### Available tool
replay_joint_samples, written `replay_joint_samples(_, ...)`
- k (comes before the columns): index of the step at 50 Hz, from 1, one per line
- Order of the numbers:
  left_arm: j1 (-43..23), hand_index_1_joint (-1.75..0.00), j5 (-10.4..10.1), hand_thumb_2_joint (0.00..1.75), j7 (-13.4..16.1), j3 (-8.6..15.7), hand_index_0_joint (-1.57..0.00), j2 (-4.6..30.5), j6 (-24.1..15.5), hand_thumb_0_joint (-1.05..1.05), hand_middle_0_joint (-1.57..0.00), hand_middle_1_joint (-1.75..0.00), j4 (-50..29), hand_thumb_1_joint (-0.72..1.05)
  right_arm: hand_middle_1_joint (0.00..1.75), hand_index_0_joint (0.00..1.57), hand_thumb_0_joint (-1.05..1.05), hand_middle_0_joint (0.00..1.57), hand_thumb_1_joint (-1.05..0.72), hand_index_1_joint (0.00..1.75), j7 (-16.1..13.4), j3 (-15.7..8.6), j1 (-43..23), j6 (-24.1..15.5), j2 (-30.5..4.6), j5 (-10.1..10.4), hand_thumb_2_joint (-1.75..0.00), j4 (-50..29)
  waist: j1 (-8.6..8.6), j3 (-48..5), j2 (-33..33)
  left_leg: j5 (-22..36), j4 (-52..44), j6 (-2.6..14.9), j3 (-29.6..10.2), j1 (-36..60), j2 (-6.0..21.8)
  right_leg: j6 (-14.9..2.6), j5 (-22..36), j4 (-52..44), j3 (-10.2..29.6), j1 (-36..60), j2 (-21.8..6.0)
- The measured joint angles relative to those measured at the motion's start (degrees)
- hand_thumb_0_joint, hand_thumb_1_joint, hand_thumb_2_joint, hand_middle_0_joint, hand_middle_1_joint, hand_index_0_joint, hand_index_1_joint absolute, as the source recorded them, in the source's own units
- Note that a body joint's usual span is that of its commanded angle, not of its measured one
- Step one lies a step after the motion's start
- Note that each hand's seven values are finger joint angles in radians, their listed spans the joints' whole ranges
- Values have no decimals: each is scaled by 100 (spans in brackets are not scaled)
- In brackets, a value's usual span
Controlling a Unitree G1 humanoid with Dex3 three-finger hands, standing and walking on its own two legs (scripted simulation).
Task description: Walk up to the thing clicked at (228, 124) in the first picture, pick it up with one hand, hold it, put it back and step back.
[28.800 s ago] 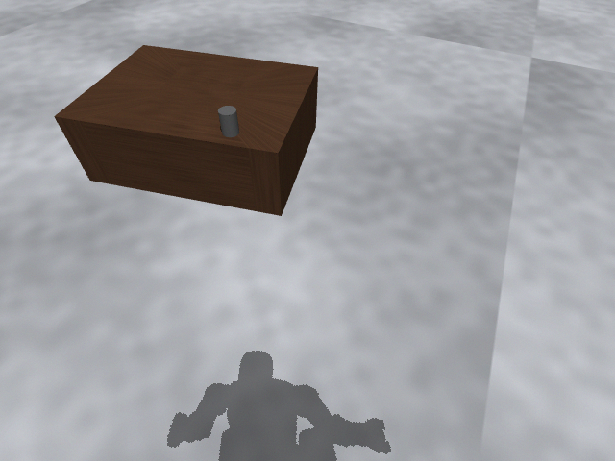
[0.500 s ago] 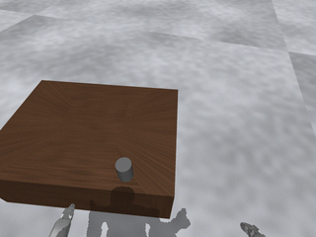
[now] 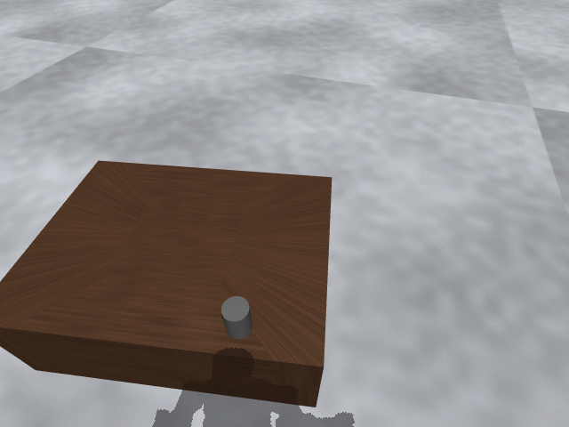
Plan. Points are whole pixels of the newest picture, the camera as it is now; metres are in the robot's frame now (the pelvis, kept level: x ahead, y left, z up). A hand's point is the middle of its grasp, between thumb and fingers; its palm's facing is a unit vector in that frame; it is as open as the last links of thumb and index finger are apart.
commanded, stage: home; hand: left
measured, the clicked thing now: (237, 317) +0.46 +0.14 -0.37
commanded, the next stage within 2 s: stand in 0.86 s
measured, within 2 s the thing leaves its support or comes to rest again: neither
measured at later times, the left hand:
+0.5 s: hand out of the picture +0.04 +0.24 -0.15, palm faces -0.01 -0.93 -0.38, open 17.6 cm
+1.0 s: hand out of the picture +0.06 +0.24 -0.15, palm faces -0.01 -0.93 -0.36, open 17.6 cm
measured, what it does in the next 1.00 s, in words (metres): stands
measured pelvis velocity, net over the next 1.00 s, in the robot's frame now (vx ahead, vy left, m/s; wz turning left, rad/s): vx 0.00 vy -0.01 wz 0.00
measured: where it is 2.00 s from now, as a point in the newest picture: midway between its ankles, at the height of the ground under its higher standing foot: outside the picture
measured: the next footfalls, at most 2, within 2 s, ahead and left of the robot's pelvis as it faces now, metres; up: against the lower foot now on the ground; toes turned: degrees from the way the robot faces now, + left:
none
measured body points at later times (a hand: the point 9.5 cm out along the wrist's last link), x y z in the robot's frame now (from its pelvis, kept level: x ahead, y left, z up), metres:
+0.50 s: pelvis -0.01 -0.01 +0.00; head -0.01 -0.02 +0.45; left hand +0.05 +0.29 -0.12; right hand +0.06 -0.30 -0.14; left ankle +0.00 +0.13 -0.74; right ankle +0.01 -0.13 -0.74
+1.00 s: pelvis +0.00 -0.01 +0.01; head +0.00 -0.02 +0.46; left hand +0.06 +0.29 -0.12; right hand +0.06 -0.31 -0.14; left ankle +0.00 +0.13 -0.74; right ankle +0.01 -0.13 -0.74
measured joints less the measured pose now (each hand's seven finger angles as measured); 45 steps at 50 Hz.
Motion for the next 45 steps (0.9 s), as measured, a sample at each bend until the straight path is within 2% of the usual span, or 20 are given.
replay_joint_samples(17, -284, -5, -17, 5, -71, 10, -5, 44, -19, 0, -6, -5, 525, -55, 30, 21, 0, 20, -90, 30, 2, 62, -215, -36, -109, 47, -90, 358, 26, 6, 13, 258, -395, -47, -23, 175, 28, -47, 197, -299, -29, 137, 31)
replay_joint_samples(45, -487, -5, -74, 4, -150, 58, -5, 82, -61, 0, -5, -5, 660, -57, 30, 20, 0, 20, -90, 30, 35, 102, -307, -82, -192, 63, -90, 545, -1, 14, -33, 318, -535, -96, -16, 183, 108, -104, 276, -461, -28, 146, 114)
